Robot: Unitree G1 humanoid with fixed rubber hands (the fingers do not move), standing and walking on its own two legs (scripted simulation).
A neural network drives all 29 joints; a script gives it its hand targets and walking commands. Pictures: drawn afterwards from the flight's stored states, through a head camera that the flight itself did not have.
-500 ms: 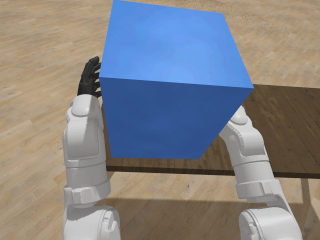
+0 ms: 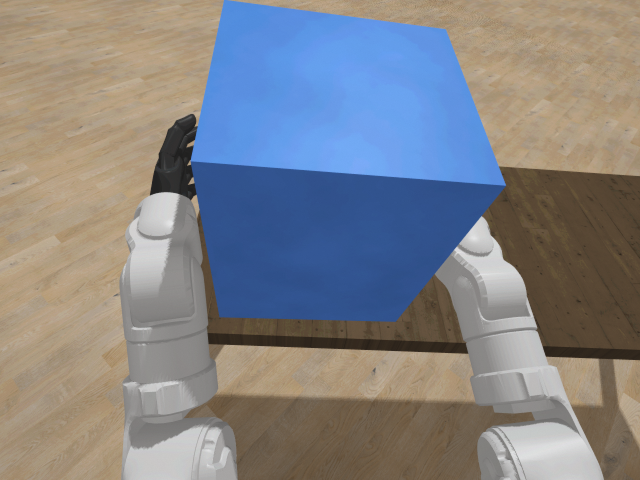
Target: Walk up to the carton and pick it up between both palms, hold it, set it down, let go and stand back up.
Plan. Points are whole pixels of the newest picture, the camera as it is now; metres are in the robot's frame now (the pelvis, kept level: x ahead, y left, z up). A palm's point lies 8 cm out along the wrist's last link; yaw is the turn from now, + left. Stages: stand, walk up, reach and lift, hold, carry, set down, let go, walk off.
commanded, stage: hold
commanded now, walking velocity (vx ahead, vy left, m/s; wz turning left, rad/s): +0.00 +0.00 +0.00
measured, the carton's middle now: (323, 185) +0.36 +0.00 +0.21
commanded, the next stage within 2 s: none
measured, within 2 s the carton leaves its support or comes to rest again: neither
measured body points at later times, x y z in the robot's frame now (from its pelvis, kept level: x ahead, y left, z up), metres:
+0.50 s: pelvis +0.00 +0.01 +0.00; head -0.01 +0.04 +0.45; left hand +0.36 +0.14 +0.20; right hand +0.35 -0.16 +0.18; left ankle +0.01 +0.14 -0.75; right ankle +0.03 -0.12 -0.75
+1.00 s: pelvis -0.01 +0.00 +0.00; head +0.00 +0.03 +0.45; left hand +0.38 +0.14 +0.19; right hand +0.37 -0.17 +0.18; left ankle +0.01 +0.14 -0.75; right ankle +0.03 -0.12 -0.75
